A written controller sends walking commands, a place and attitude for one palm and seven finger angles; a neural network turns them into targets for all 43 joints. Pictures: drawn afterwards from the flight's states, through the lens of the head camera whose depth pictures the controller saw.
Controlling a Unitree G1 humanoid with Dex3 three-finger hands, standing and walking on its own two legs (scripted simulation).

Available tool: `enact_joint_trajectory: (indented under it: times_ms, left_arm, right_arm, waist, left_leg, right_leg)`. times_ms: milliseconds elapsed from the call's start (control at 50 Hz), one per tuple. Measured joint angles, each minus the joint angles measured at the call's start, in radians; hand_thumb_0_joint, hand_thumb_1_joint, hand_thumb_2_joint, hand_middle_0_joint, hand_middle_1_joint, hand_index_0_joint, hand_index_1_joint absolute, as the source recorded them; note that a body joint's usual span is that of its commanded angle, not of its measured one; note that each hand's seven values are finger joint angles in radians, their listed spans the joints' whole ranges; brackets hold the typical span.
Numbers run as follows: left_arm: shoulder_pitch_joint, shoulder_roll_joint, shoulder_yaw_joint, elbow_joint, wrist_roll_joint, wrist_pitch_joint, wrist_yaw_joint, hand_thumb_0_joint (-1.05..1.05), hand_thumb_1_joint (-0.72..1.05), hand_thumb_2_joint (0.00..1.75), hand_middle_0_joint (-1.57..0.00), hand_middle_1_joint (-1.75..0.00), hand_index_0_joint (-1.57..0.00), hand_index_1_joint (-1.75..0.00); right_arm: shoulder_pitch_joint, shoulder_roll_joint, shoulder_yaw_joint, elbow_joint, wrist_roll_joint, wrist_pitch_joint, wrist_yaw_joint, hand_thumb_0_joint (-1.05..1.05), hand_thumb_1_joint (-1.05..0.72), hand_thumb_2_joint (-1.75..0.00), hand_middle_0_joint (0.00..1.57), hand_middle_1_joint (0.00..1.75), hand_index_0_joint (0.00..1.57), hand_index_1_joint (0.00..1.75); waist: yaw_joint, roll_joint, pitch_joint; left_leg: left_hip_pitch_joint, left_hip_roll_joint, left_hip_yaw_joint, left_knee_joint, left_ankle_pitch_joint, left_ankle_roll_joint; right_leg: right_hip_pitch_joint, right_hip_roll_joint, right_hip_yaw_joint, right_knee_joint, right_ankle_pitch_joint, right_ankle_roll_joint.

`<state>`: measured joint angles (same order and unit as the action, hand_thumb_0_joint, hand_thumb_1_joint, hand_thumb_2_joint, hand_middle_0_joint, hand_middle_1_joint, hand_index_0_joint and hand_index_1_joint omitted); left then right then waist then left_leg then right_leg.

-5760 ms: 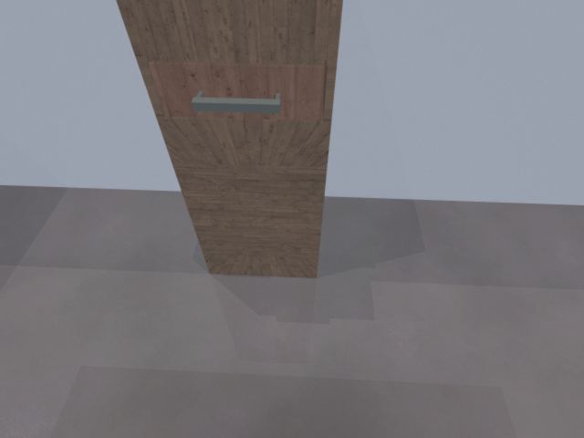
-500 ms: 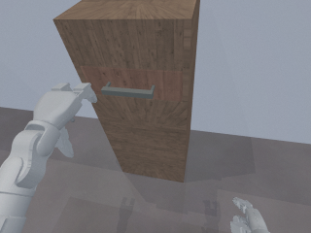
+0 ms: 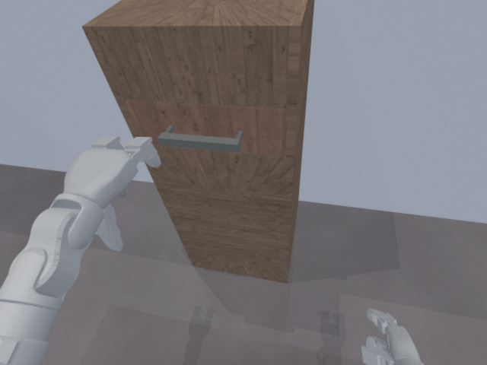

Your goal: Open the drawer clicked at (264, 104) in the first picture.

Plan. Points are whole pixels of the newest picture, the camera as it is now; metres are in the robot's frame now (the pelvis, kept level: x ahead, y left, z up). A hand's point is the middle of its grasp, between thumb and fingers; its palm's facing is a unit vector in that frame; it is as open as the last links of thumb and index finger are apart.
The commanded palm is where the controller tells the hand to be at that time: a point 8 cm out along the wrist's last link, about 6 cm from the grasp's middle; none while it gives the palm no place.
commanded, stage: move the hooked fingers above the handle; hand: left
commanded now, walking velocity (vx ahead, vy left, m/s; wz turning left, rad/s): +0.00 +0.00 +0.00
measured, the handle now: (201, 136) +0.59 +0.19 +0.04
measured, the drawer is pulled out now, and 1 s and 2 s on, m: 0.00 0.00 0.00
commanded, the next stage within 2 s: none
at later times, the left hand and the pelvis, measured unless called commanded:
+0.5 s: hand (157, 165) +0.40 +0.21 +0.12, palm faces +0.02 -0.05 -1.00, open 13.8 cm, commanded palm +0.38 +0.22 +0.18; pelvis +0.02 +0.00 +0.00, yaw -1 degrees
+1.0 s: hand (173, 149) +0.46 +0.20 +0.11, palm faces -0.04 -0.03 -1.00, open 13.8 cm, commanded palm +0.45 +0.21 +0.17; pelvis +0.02 +0.00 -0.01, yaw -1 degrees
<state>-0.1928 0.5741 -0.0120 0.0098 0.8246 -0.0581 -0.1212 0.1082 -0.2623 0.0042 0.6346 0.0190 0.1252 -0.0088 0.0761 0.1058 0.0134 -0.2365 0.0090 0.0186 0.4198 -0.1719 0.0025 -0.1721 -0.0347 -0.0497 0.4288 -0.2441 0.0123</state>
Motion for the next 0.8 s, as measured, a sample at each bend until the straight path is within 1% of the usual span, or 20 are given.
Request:
enact_joint_trajectory:
  times_ms: [80,180,280,420,560,700,800]
  left_arm:
    - [-0.055,-0.008,-0.028,0.065,0.013,-0.023,-0.004,0.0,-0.49,0.3,-0.32,-1.2,-0.32,-1.2]
    - [-0.126,-0.018,-0.047,0.138,0.03,-0.046,0.019,0.0,-0.49,0.3,-0.32,-1.2,-0.33,-1.2]
    - [-0.191,-0.023,-0.053,0.215,0.049,-0.036,0.033,0.0,-0.49,0.3,-0.32,-1.2,-0.32,-1.2]
    - [-0.22,-0.028,-0.05,0.25,0.056,-0.034,0.038,0.0,-0.49,0.3,-0.32,-1.2,-0.32,-1.2]
    - [-0.232,-0.039,-0.05,0.275,0.066,-0.036,0.064,0.0,-0.49,0.3,-0.32,-1.2,-0.32,-1.2]
    - [-0.296,-0.038,-0.066,0.373,0.087,-0.021,0.073,0.0,-0.49,0.3,-0.32,-1.2,-0.32,-1.2]
    - [-0.359,-0.043,-0.085,0.452,0.096,-0.042,0.07,0.0,-0.49,0.3,-0.32,-1.2,-0.32,-1.2]
  right_arm:
    - [-0.003,0.006,0.003,0.0,0.0,-0.004,-0.008,0.01,-0.91,-0.9,0.2,0.3,0.2,0.3]
    - [0.008,0.009,-0.001,0.005,0.0,-0.005,-0.013,0.01,-0.91,-0.9,0.2,0.3,0.2,0.3]
    - [0.03,0.005,-0.009,0.012,0.002,0.008,-0.011,0.01,-0.91,-0.9,0.2,0.3,0.2,0.3]
    - [0.076,-0.006,-0.027,0.012,0.004,0.026,-0.007,0.01,-0.91,-0.9,0.2,0.3,0.2,0.3]
    - [0.101,-0.009,-0.04,0.018,0.006,0.036,-0.003,0.01,-0.91,-0.9,0.2,0.3,0.2,0.3]
    - [0.103,-0.001,-0.042,0.015,0.012,0.036,-0.011,0.01,-0.91,-0.9,0.2,0.3,0.2,0.3]
    - [0.101,0.004,-0.041,0.012,0.013,0.033,-0.022,0.01,-0.91,-0.9,0.2,0.3,0.2,0.3]
  waist:
    - [-0.001,-0.009,0.0]
    - [-0.007,-0.019,-0.005]
    - [-0.022,-0.026,-0.013]
    - [-0.04,-0.027,-0.025]
    - [-0.047,-0.029,-0.037]
    - [-0.053,-0.035,-0.047]
    - [-0.059,-0.042,-0.055]
  left_leg:
    - [-0.011,0.0,-0.004,0.003,0.001,-0.001]
    - [-0.032,0.001,-0.006,0.012,-0.004,-0.001]
    - [-0.053,0.002,0.0,0.021,-0.012,0.0]
    - [-0.073,0.003,0.015,0.032,-0.027,0.003]
    - [-0.09,0.005,0.023,0.048,-0.043,0.004]
    - [-0.113,0.008,0.018,0.07,-0.056,0.001]
    - [-0.133,0.01,0.013,0.089,-0.065,-0.001]
  right_leg:
    - [-0.008,0.0,-0.004,0.001,0.0,-0.001]
    - [-0.027,0.001,-0.005,0.005,-0.003,-0.002]
    - [-0.05,0.002,0.001,0.013,-0.007,-0.001]
    - [-0.077,0.001,0.016,0.027,-0.019,0.001]
    - [-0.098,0.002,0.025,0.045,-0.033,0.002]
    - [-0.118,0.005,0.021,0.065,-0.046,-0.002]
    - [-0.136,0.006,0.016,0.081,-0.055,-0.004]
